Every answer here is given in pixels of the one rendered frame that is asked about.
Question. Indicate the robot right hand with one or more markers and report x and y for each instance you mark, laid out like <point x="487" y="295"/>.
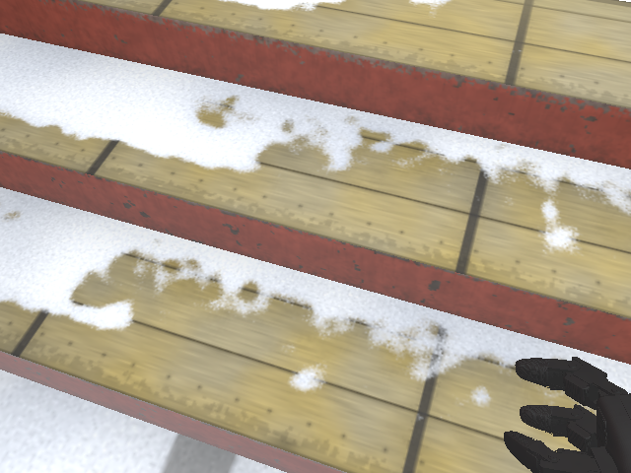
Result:
<point x="604" y="439"/>

